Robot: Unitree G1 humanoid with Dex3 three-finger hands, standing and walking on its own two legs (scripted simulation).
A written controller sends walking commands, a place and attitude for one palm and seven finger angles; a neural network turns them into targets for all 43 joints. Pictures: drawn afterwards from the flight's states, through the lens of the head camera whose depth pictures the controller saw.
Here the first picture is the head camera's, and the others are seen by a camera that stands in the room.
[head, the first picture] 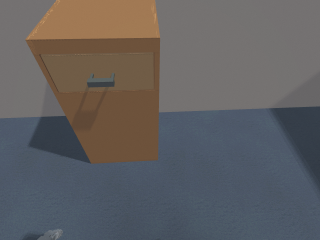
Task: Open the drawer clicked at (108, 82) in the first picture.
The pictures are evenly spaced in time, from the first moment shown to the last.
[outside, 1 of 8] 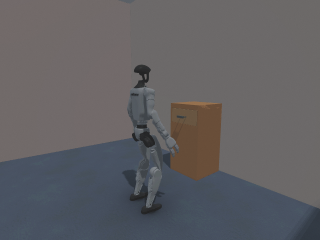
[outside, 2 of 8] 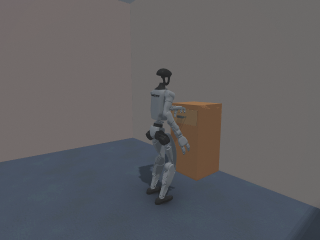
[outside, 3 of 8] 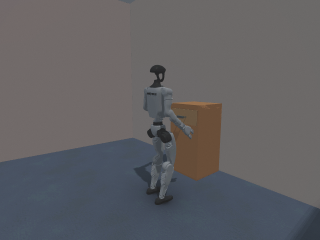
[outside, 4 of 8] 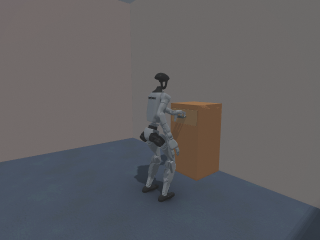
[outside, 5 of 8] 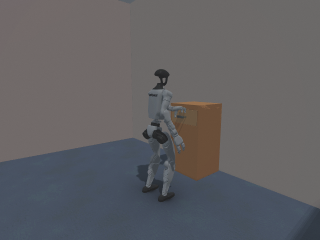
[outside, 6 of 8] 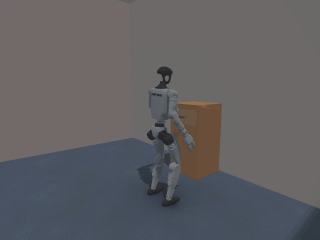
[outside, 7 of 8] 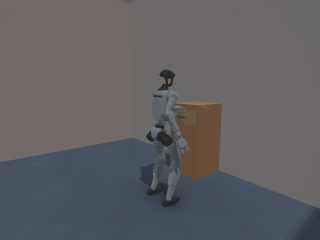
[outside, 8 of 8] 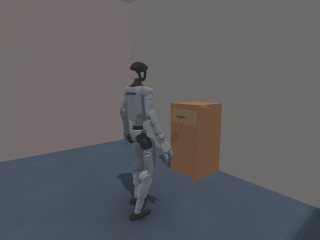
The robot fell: no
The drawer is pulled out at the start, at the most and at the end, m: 0.00 0.00 0.00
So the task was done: no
